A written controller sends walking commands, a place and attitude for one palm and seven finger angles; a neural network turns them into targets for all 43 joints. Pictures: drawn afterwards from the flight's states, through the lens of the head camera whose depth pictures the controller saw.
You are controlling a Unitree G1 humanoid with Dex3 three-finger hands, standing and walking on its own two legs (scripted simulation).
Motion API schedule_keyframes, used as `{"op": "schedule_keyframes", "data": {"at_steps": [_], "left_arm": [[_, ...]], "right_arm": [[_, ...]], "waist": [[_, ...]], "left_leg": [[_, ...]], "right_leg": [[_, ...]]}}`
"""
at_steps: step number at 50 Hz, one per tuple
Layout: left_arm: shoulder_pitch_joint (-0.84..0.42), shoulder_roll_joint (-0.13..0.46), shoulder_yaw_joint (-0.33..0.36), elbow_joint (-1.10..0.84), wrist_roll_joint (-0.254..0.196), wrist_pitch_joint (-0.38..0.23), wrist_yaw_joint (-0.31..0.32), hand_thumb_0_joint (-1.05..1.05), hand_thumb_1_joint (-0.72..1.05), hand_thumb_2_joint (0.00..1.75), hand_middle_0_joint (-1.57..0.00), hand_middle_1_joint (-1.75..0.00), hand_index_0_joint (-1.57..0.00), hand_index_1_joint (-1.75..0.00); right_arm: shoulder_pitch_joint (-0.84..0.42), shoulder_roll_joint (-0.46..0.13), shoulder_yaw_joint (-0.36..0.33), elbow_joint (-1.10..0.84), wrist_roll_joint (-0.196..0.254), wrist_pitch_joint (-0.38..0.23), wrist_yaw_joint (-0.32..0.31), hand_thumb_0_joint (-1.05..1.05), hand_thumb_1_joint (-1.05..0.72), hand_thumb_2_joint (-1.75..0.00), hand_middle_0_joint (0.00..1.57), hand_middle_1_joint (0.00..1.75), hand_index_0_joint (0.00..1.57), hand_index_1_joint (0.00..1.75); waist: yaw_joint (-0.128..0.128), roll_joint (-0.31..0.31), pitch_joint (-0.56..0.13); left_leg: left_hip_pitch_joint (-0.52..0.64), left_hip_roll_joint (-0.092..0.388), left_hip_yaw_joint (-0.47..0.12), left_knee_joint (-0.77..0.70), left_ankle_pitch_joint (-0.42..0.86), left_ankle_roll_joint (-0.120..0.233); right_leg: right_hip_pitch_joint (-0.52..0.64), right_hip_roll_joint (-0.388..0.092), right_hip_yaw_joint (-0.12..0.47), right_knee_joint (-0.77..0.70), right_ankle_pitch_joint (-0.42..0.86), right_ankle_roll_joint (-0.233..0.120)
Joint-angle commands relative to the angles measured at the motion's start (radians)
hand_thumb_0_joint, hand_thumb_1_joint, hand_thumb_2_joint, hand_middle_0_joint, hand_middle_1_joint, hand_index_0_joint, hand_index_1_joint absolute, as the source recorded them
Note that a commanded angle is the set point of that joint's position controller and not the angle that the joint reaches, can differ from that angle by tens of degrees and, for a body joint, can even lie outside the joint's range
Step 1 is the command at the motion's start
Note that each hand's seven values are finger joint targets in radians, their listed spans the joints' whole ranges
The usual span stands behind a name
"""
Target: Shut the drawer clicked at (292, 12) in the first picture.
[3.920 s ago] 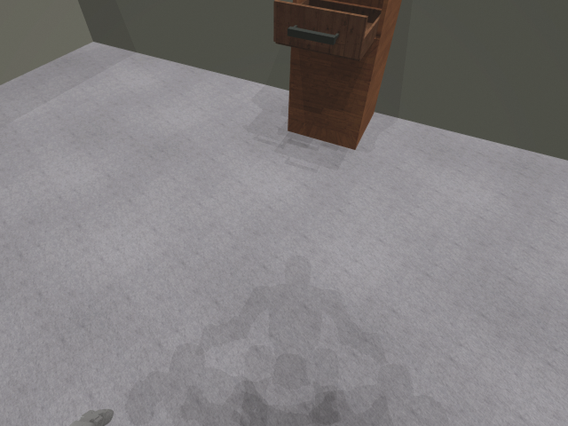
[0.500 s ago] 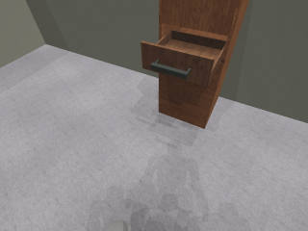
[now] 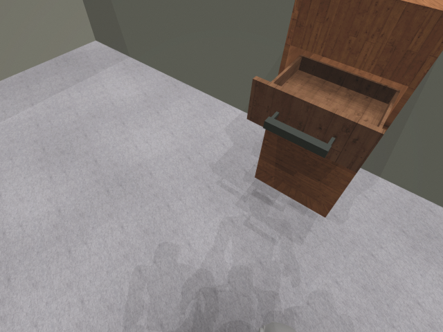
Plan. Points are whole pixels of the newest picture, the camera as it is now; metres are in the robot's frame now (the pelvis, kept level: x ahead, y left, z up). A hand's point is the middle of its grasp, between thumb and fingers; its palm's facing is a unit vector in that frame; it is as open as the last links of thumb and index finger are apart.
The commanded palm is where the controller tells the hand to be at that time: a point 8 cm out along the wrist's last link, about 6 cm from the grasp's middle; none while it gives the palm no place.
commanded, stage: turn to face it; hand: left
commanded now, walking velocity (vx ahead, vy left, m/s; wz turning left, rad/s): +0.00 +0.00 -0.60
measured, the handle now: (299, 131) +0.66 -0.17 -0.06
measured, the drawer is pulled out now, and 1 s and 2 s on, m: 0.26 0.26 0.26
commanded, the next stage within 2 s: take the last steps up to it in 0.78 s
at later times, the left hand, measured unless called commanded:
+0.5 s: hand (163, 303) +0.19 +0.14 -0.16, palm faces -0.19 -0.95 -0.24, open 7.4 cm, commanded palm none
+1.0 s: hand (160, 282) +0.24 +0.16 -0.17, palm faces -0.42 -0.89 -0.18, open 7.4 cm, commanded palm none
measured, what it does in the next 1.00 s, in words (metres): steps on the spot, turning right: right foot, then left foot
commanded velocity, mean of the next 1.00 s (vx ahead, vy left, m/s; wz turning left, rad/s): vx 0.04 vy -0.01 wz -0.38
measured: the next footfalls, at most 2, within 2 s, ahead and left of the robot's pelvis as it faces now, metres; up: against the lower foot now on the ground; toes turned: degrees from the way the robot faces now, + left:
right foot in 0.20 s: +0.13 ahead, -0.14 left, +0.00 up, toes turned -15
left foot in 0.66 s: +0.15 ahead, +0.09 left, +0.00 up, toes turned -15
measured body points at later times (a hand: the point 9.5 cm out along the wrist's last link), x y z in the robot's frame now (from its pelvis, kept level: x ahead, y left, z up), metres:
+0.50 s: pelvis +0.07 -0.03 +0.00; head +0.10 -0.05 +0.45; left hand +0.20 +0.19 -0.14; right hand +0.08 -0.30 -0.15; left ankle +0.10 +0.12 -0.68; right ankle +0.10 -0.13 -0.74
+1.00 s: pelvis +0.09 +0.02 +0.01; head +0.13 +0.03 +0.46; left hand +0.26 +0.21 -0.15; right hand +0.00 -0.20 -0.13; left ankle +0.12 +0.10 -0.74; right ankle -0.01 -0.10 -0.68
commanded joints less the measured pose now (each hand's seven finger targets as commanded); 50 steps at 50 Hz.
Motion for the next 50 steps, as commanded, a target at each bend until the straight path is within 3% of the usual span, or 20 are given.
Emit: {"op": "schedule_keyframes", "data": {"at_steps": [1,6,8,9,10,11,12,14,16,23,27,29,31,32,33,34,36,38,44,50], "left_arm": [[0.061,0.005,0.01,-0.049,0.001,0.02,-0.006,0.0,0.9,0.9,-0.2,-0.3,-0.2,-0.3],[-0.027,0.041,0.028,-0.124,0.004,0.022,-0.019,0.0,0.9,0.9,-0.2,-0.3,-0.2,-0.3],[0.012,0.064,0.036,-0.125,0.006,0.015,-0.021,0.0,0.9,0.9,-0.2,-0.3,-0.2,-0.3],[0.05,0.116,0.043,-0.121,0.011,0.002,-0.019,0.0,0.9,0.9,-0.2,-0.3,-0.2,-0.3],[0.088,0.23,0.066,-0.119,0.019,-0.014,-0.008,0.0,0.9,0.9,-0.2,-0.3,-0.2,-0.3],[0.148,0.264,0.062,-0.119,-0.008,-0.008,-0.002,0.0,0.9,0.9,-0.2,-0.3,-0.2,-0.3],[0.105,0.259,0.068,-0.13,-0.006,-0.006,0.008,0.0,0.9,0.9,-0.2,-0.3,-0.2,-0.3],[-0.025,0.215,0.064,-0.17,-0.007,0.003,0.016,0.0,0.9,0.9,-0.2,-0.3,-0.2,-0.3],[-0.098,0.199,0.057,-0.198,-0.005,0.006,0.011,0.0,0.9,0.9,-0.2,-0.3,-0.2,-0.3],[-0.086,0.228,0.064,-0.197,0.002,0.016,-0.001,0.0,0.9,0.9,-0.2,-0.3,-0.2,-0.3],[-0.094,0.244,0.07,-0.209,0.006,0.024,-0.002,0.0,0.9,0.9,-0.2,-0.3,-0.2,-0.3],[-0.119,0.243,0.072,-0.211,0.005,0.03,0.0,0.0,0.9,0.9,-0.2,-0.3,-0.2,-0.3],[-0.16,0.226,0.066,-0.223,-0.006,0.036,-0.001,0.0,0.9,0.9,-0.2,-0.3,-0.2,-0.3],[-0.152,0.179,0.056,-0.237,-0.013,0.04,-0.004,0.0,0.9,0.9,-0.2,-0.3,-0.2,-0.3],[-0.143,0.129,0.046,-0.256,-0.016,0.044,-0.015,0.0,0.9,0.9,-0.2,-0.3,-0.2,-0.3],[-0.159,0.153,0.048,-0.258,0.0,0.051,-0.009,0.0,0.9,0.9,-0.2,-0.3,-0.2,-0.3],[-0.14,0.166,0.063,-0.221,0.007,0.051,-0.019,0.0,0.9,0.9,-0.2,-0.3,-0.2,-0.3],[-0.099,0.14,0.054,-0.193,0.003,0.054,-0.022,0.0,0.9,0.9,-0.2,-0.3,-0.2,-0.3],[-0.177,0.108,0.03,-0.189,-0.003,0.054,-0.016,0.0,0.9,0.9,-0.2,-0.3,-0.2,-0.3],[-0.247,0.08,0.017,-0.183,0.001,0.042,-0.033,0.0,0.9,0.9,-0.2,-0.3,-0.2,-0.3]], "right_arm": [[0.059,-0.134,-0.017,-0.025,-0.007,0.009,0.003,0.0,-0.9,-0.9,0.2,0.3,0.2,0.3],[0.046,-0.179,-0.041,-0.038,-0.013,0.035,0.001,0.0,-0.9,-0.9,0.2,0.3,0.2,0.3],[0.038,-0.186,-0.048,-0.045,-0.012,0.049,0.004,0.0,-0.9,-0.9,0.2,0.3,0.2,0.3],[0.054,-0.168,-0.045,-0.053,-0.007,0.051,0.009,0.0,-0.9,-0.9,0.2,0.3,0.2,0.3],[0.078,-0.104,-0.033,-0.08,-0.002,0.052,0.016,0.0,-0.9,-0.9,0.2,0.3,0.2,0.3],[0.033,-0.11,-0.027,-0.115,0.005,0.065,0.004,0.0,-0.9,-0.9,0.2,0.3,0.2,0.3],[0.005,-0.108,-0.028,-0.119,0.005,0.074,0.001,0.0,-0.9,-0.9,0.2,0.3,0.2,0.3],[0.007,-0.135,-0.035,-0.108,0.001,0.079,0.004,0.0,-0.9,-0.9,0.2,0.3,0.2,0.3],[0.04,-0.121,-0.035,-0.091,-0.006,0.091,0.011,0.0,-0.9,-0.9,0.2,0.3,0.2,0.3],[0.023,-0.123,-0.031,-0.118,-0.005,0.096,0.012,0.0,-0.9,-0.9,0.2,0.3,0.2,0.3],[0.019,-0.123,-0.026,-0.137,0.005,0.083,0.006,0.0,-0.9,-0.9,0.2,0.3,0.2,0.3],[0.061,-0.122,-0.024,-0.13,0.009,0.076,0.0,0.0,-0.9,-0.9,0.2,0.3,0.2,0.3],[0.15,-0.129,-0.023,-0.103,0.01,0.065,-0.006,0.0,-0.9,-0.9,0.2,0.3,0.2,0.3],[0.165,-0.177,-0.028,-0.104,0.005,0.058,-0.009,0.0,-0.9,-0.9,0.2,0.3,0.2,0.3],[0.136,-0.263,-0.041,-0.129,-0.008,0.06,-0.008,0.0,-0.9,-0.9,0.2,0.3,0.2,0.3],[0.107,-0.274,-0.04,-0.141,-0.01,0.065,-0.007,0.0,-0.9,-0.9,0.2,0.3,0.2,0.3],[0.04,-0.209,-0.021,-0.148,-0.015,0.059,-0.016,0.0,-0.9,-0.9,0.2,0.3,0.2,0.3],[0.032,-0.181,-0.015,-0.146,-0.011,0.05,-0.018,0.0,-0.9,-0.9,0.2,0.3,0.2,0.3],[0.174,-0.171,-0.024,-0.07,-0.007,0.046,-0.02,0.0,-0.9,-0.9,0.2,0.3,0.2,0.3],[0.236,-0.198,-0.043,-0.01,-0.022,0.046,-0.008,0.0,-0.9,-0.9,0.2,0.3,0.2,0.3]], "waist": [[-0.01,0.149,-0.021],[-0.026,0.17,-0.017],[-0.001,0.134,-0.046],[0.017,0.029,-0.061],[0.029,-0.275,-0.098],[0.057,-0.245,-0.148],[0.046,-0.229,-0.169],[0.004,-0.1,-0.142],[-0.03,-0.065,-0.13],[-0.012,-0.09,-0.11],[-0.005,-0.116,-0.134],[-0.025,-0.12,-0.144],[-0.073,-0.086,-0.146],[-0.076,0.045,-0.139],[-0.063,0.315,-0.083],[-0.067,0.363,-0.049],[-0.027,0.177,-0.014],[-0.015,0.163,-0.051],[-0.073,0.182,-0.09],[-0.112,0.219,-0.065]], "left_leg": [[-0.05,0.296,-0.07,-0.207,0.407,0.091],[0.025,0.336,-0.06,-0.104,0.316,0.07],[0.019,0.311,-0.019,0.02,0.232,0.02],[-0.047,0.257,0.028,0.182,0.176,-0.029],[-0.288,0.129,0.089,0.46,-0.187,-0.103],[-0.31,0.07,-0.058,0.609,-0.446,-0.124],[-0.336,0.079,-0.144,0.676,-0.412,-0.121],[-0.352,0.111,-0.175,0.722,-0.261,-0.128],[-0.285,0.109,-0.162,0.68,-0.176,-0.137],[-0.261,0.061,-0.148,0.472,-0.17,-0.14],[-0.182,0.028,-0.143,0.296,-0.209,-0.124],[-0.101,0.018,-0.14,0.17,-0.172,-0.117],[0.079,0.019,-0.128,-0.052,-0.016,-0.104],[0.162,0.131,-0.246,-0.164,-0.036,-0.065],[0.14,0.353,-0.487,-0.258,0.004,0.029],[0.045,0.447,-0.556,-0.272,0.057,0.096],[-0.01,0.338,-0.399,-0.233,0.196,0.091],[0.062,0.258,-0.247,-0.19,0.355,0.064],[0.226,0.273,-0.21,-0.12,0.674,0.092],[0.2,0.339,-0.271,-0.211,0.151,0.097]], "right_leg": [[0.085,-0.005,0.0,-0.142,0.079,0.007],[0.123,0.023,-0.031,-0.322,0.092,-0.002],[0.225,0.05,-0.057,-0.461,0.168,-0.007],[0.339,0.023,-0.014,-0.569,0.325,-0.02],[0.493,-0.22,0.339,-0.669,0.623,-0.123],[0.453,-0.337,0.459,-0.724,0.789,-0.244],[0.427,-0.299,0.471,-0.755,0.674,-0.258],[0.385,-0.226,0.38,-0.752,0.494,-0.244],[0.279,-0.162,0.284,-0.769,0.381,-0.199],[0.296,-0.116,0.322,-0.781,0.286,-0.205],[0.315,-0.11,0.37,-0.749,0.359,-0.218],[0.296,-0.099,0.381,-0.713,0.398,-0.203],[0.195,-0.046,0.347,-0.652,0.34,-0.137],[0.081,0.037,0.281,-0.561,0.197,-0.086],[-0.064,0.159,0.128,-0.365,-0.064,-0.02],[-0.07,0.141,0.115,-0.168,-0.203,0.002],[-0.049,0.119,0.127,0.039,-0.098,0.009],[-0.055,0.106,0.105,0.099,-0.02,0.026],[-0.015,0.078,0.048,-0.103,-0.073,0.04],[0.042,0.066,0.004,-0.284,-0.125,0.007]]}}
